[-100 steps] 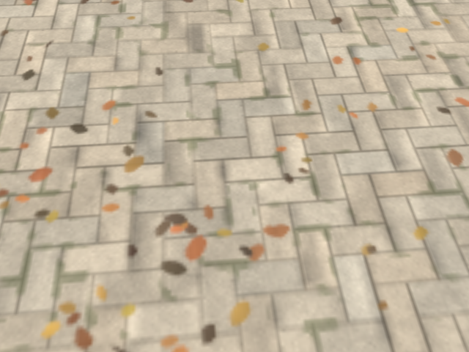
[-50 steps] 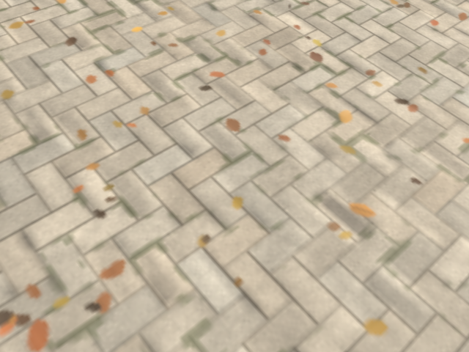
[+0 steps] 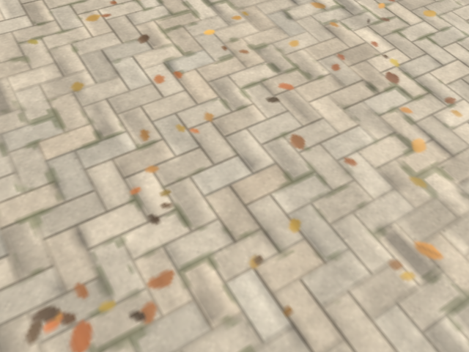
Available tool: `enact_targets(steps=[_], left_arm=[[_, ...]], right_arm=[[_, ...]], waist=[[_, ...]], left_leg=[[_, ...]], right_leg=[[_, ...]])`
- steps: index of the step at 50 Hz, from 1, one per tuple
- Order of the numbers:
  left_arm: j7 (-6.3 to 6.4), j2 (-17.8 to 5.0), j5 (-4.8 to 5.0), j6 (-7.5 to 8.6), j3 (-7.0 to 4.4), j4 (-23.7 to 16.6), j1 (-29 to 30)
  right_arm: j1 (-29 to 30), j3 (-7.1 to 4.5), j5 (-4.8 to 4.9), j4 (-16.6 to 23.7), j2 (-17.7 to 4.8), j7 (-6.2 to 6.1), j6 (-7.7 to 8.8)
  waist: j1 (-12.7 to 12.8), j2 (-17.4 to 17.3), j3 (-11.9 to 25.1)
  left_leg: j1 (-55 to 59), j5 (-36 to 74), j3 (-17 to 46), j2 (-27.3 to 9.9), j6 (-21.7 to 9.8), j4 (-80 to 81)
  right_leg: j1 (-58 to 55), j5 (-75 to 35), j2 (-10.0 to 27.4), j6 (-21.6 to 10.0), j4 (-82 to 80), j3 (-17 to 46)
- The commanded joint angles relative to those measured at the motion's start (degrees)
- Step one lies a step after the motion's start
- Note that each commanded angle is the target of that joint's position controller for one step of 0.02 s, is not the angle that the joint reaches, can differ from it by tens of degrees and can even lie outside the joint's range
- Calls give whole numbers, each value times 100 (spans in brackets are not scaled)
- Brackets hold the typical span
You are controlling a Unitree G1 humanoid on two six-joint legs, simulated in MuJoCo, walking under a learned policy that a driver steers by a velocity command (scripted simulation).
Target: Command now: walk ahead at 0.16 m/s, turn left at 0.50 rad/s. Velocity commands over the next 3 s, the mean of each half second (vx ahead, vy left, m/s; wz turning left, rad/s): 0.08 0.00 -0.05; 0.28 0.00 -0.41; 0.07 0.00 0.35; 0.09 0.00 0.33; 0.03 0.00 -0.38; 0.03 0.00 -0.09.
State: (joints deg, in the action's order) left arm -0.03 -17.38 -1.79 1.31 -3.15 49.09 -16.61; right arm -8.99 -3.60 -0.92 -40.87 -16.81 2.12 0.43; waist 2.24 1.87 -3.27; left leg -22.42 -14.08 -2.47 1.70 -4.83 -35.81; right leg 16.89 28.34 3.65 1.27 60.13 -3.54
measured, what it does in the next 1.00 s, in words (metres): walks ahead, turning right: right foot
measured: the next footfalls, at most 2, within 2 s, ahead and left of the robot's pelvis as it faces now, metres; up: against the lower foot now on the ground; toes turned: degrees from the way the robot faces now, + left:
right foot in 0.68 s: +0.12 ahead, -0.11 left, +0.00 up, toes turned -13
left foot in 1.08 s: +0.45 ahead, -0.06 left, +0.00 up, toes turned -15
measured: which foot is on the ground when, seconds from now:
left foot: down 0.00-0.68, up 0.70-1.00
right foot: up 0.00-0.66, down 0.68-1.00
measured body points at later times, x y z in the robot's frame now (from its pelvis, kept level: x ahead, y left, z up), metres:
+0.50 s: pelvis +0.09 +0.01 +0.01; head +0.11 +0.01 +0.46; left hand +0.20 +0.27 -0.12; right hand +0.15 -0.25 -0.12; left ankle +0.05 +0.07 -0.73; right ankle +0.08 -0.09 -0.70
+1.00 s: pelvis +0.24 -0.07 +0.01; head +0.27 -0.09 +0.46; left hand +0.34 +0.19 -0.12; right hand +0.29 -0.36 -0.11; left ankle +0.41 +0.00 -0.69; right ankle +0.09 -0.10 -0.73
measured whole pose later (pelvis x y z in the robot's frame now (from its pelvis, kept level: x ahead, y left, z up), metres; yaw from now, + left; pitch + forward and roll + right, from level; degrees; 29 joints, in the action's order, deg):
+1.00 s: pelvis +0.24 -0.07 +0.01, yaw -18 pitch +0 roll -1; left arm 0.2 -14.9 -0.7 1.9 -2.0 51.3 -19.1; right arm -8.1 -1.2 -1.6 -45.8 -16.2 1.8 1.4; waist 1.3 -2.3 -4.5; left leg -33.0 -6.5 -3.1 -2.5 0.3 -39.1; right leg -4.4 19.2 -6.1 -5.3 15.1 4.4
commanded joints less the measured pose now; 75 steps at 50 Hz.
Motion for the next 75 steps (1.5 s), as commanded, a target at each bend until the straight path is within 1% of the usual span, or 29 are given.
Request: enact_targets(steps=[1, 3, 5, 9, 12, 16, 22, 28, 31, 33, 34, 35, 36, 38, 40, 43, 47, 49, 52, 53, 54, 55, 56, 57, 58, 60, 63, 67, 75], left_arm=[[10, -430, 50, 68, -36, -460, 61], [7, -468, -33, -55, -41, -291, -237], [-14, -395, 12, -167, -33, -205, -363], [-61, -186, 62, -292, 30, -50, -137], [-51, -147, 81, -336, 46, 9, 137], [-31, -257, 52, -348, 8, -71, 424], [-33, -95, 93, -373, 16, -239, 609], [-228, -158, 106, -343, -18, -673, 1330], [-296, -121, 103, -268, -25, -717, 1217], [-271, -187, -2, -185, -108, -362, 46], [-199, -810, -117, -132, -323, -115, -891], [-146, -1389, 6, -82, -413, -222, -1067], [-108, -1093, 112, -108, -344, -147, -920], [-53, -715, 161, -81, -213, -260, -279], [-12, -665, 151, 16, -177, -342, 19], [-33, -785, 178, 118, -195, -271, -94], [31, -519, 130, 114, -69, -40, -357], [65, -480, 90, 130, -28, 75, -487], [158, -606, 62, 162, -35, 102, -178], [171, -675, 84, 150, -52, 88, 30], [170, -704, 105, 171, -56, 12, 91], [171, -323, 153, 188, 16, -131, -421], [148, -270, 159, 102, 31, -23, -870], [138, -460, -1, 21, 27, 53, -627], [112, -532, -45, -4, 7, -20, -169], [88, -435, -37, -126, 19, -158, 136], [113, -191, -14, -294, 94, -153, -31], [189, -240, 27, -373, 90, -305, 374], [296, -239, 171, -214, 96, -461, 309]], right_arm=[[-718, -232, 85, 142, -885, -138, 13], [-452, -128, 95, 197, -644, -162, 60], [-540, -99, 90, 126, -619, -162, 137], [-635, 91, 29, -76, -272, -267, 179], [-684, 144, -28, -246, -277, -353, 162], [-795, 75, -15, -391, -485, -444, 48], [-840, 0, -40, -505, -512, -492, -78], [-1113, -144, -152, -650, -808, -362, 44], [-987, -189, -107, -710, -927, -276, 107], [-441, -170, 46, -622, -930, -259, 115], [-161, -73, 51, -419, -676, -252, 131], [59, 54, -142, -6, -241, -172, 169], [167, -7, -274, -104, -559, -167, 162], [-52, -32, -71, -192, -693, -55, 267], [-257, -16, -199, -302, -709, -32, 205], [-222, 36, -140, -230, -525, -29, 120], [308, 204, -78, -116, -184, -13, 145], [347, 220, -38, -156, -202, -41, 170], [-607, 132, -50, -533, -462, -129, 226], [-1176, 96, -63, -731, -515, -158, 276], [-1637, 33, -93, -859, -733, -202, 331], [-1791, -109, -126, -804, -1365, -214, 330], [-1595, -140, 114, -777, -1330, -176, 255], [-1037, -138, 233, -601, -1092, -149, 193], [-609, -68, 180, -487, -756, -154, 133], [-437, 0, 101, -512, -498, -200, 41], [-440, -67, -2, -553, -628, -193, -13], [-475, -172, -33, -504, -782, -188, -126], [-218, -291, -45, -385, -790, -153, -326]], waist=[[-236, -474, 446], [-42, -629, 680], [22, -527, 864], [-90, -581, 722], [-211, -645, 506], [-308, -653, 297], [-391, -537, 217], [-647, -505, -41], [-468, -535, 13], [234, -362, 425], [631, 577, 915], [530, 1443, 813], [495, 367, 242], [-14, -7, -288], [-239, 125, -182], [-334, 92, -73], [-40, 346, -62], [51, 400, 39], [-400, 424, 359], [-737, 286, 518], [-956, -46, 817], [-636, -1278, 1441], [-376, -1577, 2264], [-280, -770, 1725], [-295, -438, 992], [-143, -288, 368], [-64, -548, 533], [-265, -812, 580], [-289, -977, 520]], left_leg=[[1862, 3190, 2041, -1551, -906, 1688], [1616, 4347, 1471, -1252, -733, 1665], [1665, 4941, 1213, -1223, -681, 1678], [1714, 4563, 820, -1178, -404, 1952], [1742, 4159, 625, -1221, -241, 2003], [2020, 4063, 642, -1483, -454, 1829], [2348, 4265, 717, -1752, -906, 1411], [2594, 653, 1289, -2150, -1026, 2196], [2466, 1216, 803, -2027, -775, 1991], [1271, 2220, -204, -1475, -310, 626], [1, 1506, -920, -861, 87, -1242], [-2222, -1976, -654, 118, 367, -2533], [-2606, -1902, 267, -320, 366, -2872], [-2296, -844, 339, -621, 452, -2557], [-1809, -320, 219, -611, 644, -2312], [-1389, -48, -37, -427, 817, -1990], [-668, 771, -380, -263, 639, -594], [-328, 1090, -416, -137, 429, -120], [511, 857, -228, 107, 40, 282], [1043, 1235, -173, 133, -65, 804], [1862, 2698, 288, -268, -206, 1093], [3084, 6095, 2053, -1823, -986, 540], [3425, 6395, 3585, -2459, -1859, 1125], [2718, 4621, 3178, -2244, -1783, 1377], [1970, 3441, 2766, -1917, -1602, 1611], [930, 2289, 2145, -1374, -1191, 2048], [504, 1719, 1818, -977, -980, 2119], [424, -186, 2225, -921, -903, 2338], [391, -366, 3011, -814, -548, 2128]], right_leg=[[1826, -544, 133, -80, 826, 502], [1292, -938, 73, -15, 690, 399], [1166, -1125, -18, 36, 585, 374], [1052, -1558, -18, 31, -278, 448], [893, -1615, -156, -18, -1018, 625], [1041, -1152, -280, -101, -1251, 538], [1039, -358, -316, -229, -1518, 257], [1228, -20, -272, -535, -1959, 131], [615, -267, -440, -725, -2615, -55], [-1475, -972, -773, -958, -3757, -138], [-2822, -199, 152, -1343, -4385, 1383], [-3614, -125, 1732, -2050, -4936, 4277], [-3064, -590, 1727, -2253, -4808, 3878], [-2295, -1864, 1037, -1878, -4821, 2685], [-1941, -2974, 562, -1652, -4886, 2084], [-1554, -5495, 390, -1554, -4589, 1530], [-1312, -6487, 122, -1071, -4446, 844], [-1522, -6627, 205, -915, -4314, 805], [-1842, -7427, 430, -755, -3425, 810], [-1815, -7169, 336, -694, -2638, 684], [-1370, -5846, -4, -577, -1470, 504], [-164, -1741, -833, -359, 661, 130], [581, 471, -1284, -285, 1680, 583], [767, 171, -825, -290, 1923, 872], [989, -58, -669, -283, 1775, 803], [854, -272, -378, -206, 964, 754], [468, -396, -486, -39, 139, 552], [604, -567, -485, 74, -722, 551], [-68, -559, -747, -119, -2421, 601]])
Over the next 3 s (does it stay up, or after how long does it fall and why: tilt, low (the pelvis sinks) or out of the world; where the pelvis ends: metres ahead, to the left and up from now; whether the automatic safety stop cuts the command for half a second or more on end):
stays up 0.40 -0.15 0.01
